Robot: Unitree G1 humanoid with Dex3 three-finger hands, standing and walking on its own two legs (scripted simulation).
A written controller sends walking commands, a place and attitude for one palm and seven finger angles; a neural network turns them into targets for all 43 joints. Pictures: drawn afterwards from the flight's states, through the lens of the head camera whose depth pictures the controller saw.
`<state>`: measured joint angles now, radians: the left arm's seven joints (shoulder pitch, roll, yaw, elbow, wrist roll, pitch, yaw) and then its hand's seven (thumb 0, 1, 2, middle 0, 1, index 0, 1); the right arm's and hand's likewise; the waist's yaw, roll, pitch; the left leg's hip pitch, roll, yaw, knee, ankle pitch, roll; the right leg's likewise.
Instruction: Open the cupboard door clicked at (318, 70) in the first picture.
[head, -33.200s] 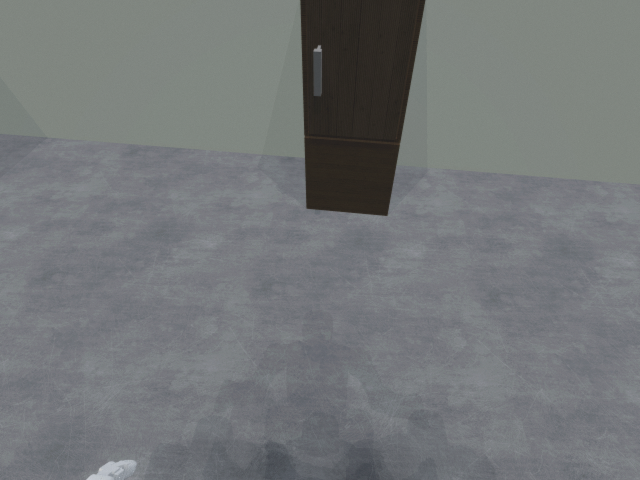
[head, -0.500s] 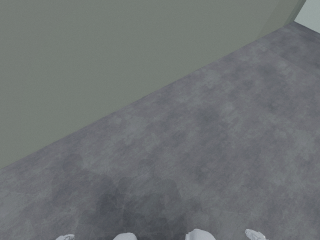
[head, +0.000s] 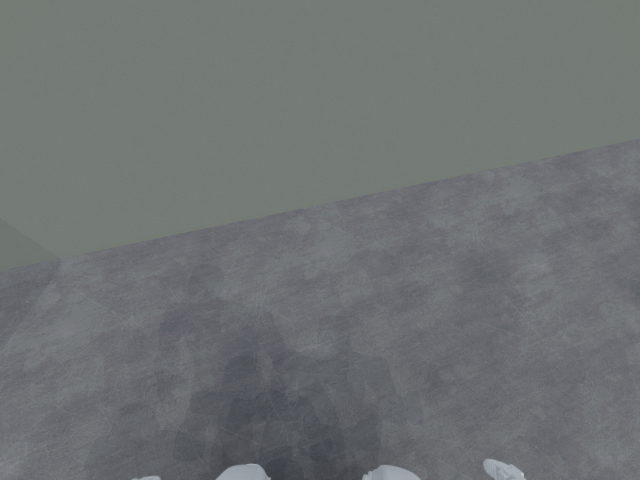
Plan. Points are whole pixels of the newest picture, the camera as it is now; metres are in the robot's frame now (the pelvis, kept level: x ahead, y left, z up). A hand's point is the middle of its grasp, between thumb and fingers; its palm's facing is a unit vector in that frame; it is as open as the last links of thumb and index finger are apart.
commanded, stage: turn to face it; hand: left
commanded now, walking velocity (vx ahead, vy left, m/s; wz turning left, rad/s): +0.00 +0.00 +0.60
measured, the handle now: out of the picture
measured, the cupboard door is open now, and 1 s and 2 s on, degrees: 55 55 55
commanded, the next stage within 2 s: take the last steps up to it in 2.00 s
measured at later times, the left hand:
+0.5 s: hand out of the picture +0.02 +0.16 -0.15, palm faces +0.30 -0.92 -0.23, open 7.4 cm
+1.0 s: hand out of the picture -0.03 +0.12 -0.13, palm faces +0.57 -0.76 -0.30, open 7.4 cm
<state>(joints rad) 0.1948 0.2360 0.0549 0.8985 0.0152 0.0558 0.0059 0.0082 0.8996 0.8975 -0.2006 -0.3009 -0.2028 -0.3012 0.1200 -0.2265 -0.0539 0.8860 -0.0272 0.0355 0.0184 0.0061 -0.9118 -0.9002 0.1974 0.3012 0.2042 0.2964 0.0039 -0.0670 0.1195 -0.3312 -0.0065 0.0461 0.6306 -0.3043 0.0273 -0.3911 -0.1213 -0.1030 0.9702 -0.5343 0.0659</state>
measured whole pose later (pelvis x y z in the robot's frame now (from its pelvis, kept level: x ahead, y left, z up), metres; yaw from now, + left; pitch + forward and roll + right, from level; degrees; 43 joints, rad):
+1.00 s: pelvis +0.02 -0.10 +0.01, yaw +36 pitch -1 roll +2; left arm 0.20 0.21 0.04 0.86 0.02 0.02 0.01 0.01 0.90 0.90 -0.20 -0.30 -0.20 -0.30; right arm 0.14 -0.27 -0.09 0.92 -0.02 0.09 0.02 0.01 -0.91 -0.90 0.20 0.30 0.20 0.30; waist -0.02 0.03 0.11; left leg -0.50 -0.01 -0.02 1.12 -0.44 -0.05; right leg -0.24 -0.08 -0.12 0.55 -0.31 -0.01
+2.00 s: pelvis +0.04 -0.09 +0.00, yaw +70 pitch +0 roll +0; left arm 0.22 0.25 0.06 0.95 0.01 0.07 0.01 0.01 0.90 0.90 -0.20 -0.30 -0.20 -0.30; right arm 0.12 -0.21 -0.04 0.91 -0.03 0.03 0.00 0.01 -0.91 -0.90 0.20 0.30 0.20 0.30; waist 0.02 -0.07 0.11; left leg -0.31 -0.01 0.03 0.62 -0.32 0.03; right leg -0.38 -0.10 -0.07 0.96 -0.54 0.06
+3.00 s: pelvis +0.02 +0.13 +0.02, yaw +78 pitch -1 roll +2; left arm 0.11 0.19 0.05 0.96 0.02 -0.01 -0.03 0.01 0.91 0.90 -0.19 -0.30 -0.19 -0.30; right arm 0.36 -0.18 -0.03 1.09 -0.04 -0.04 -0.01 0.00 -0.92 -0.90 0.20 0.30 0.21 0.30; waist -0.02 -0.01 0.05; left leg -0.07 -0.04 0.13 0.35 -0.28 0.05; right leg -0.45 -0.09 -0.08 0.72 -0.25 0.00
